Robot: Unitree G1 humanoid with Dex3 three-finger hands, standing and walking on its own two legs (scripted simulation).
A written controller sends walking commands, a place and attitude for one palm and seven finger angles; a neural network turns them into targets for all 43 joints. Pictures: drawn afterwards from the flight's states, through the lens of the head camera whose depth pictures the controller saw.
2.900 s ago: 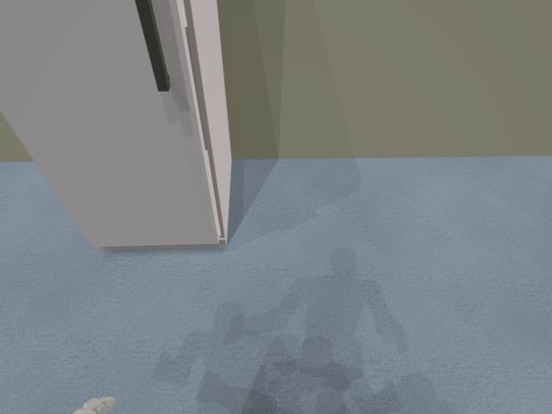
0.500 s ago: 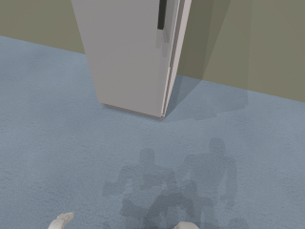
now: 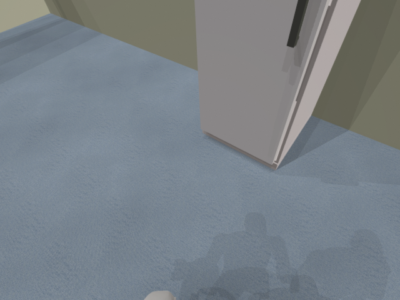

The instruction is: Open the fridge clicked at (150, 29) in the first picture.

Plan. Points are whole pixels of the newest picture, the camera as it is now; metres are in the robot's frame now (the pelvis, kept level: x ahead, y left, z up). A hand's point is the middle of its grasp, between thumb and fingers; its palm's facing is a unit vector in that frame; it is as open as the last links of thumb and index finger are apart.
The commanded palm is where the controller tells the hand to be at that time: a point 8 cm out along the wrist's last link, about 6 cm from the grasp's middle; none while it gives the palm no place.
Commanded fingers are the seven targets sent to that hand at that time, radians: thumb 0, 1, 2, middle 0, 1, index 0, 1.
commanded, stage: walk to a spot facing it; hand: right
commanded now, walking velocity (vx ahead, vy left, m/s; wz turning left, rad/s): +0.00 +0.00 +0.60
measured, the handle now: out of the picture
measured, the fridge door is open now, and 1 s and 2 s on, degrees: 0 0 0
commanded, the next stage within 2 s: turn to face it in 1.74 s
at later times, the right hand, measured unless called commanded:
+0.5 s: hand out of the picture +0.13 -0.16 -0.17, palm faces -0.24 +0.95 -0.19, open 7.4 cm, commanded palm none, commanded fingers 0.00 -0.90 -0.90 0.20 0.30 0.20 0.30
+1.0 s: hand (232, 223) +0.35 -0.06 -0.19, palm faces -0.59 +0.80 -0.11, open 7.4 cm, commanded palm none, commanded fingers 0.00 -0.90 -0.90 0.20 0.30 0.20 0.30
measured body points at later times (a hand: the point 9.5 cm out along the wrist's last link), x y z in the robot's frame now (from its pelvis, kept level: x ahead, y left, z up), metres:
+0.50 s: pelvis +0.03 +0.01 -0.01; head +0.04 +0.00 +0.44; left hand +0.04 +0.29 -0.13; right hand +0.14 -0.21 -0.16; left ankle -0.03 +0.15 -0.74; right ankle +0.08 -0.09 -0.72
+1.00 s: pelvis +0.18 +0.04 -0.01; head +0.23 +0.04 +0.44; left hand -0.03 +0.15 -0.14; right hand +0.38 -0.10 -0.17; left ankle +0.19 +0.20 -0.69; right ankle +0.09 -0.09 -0.74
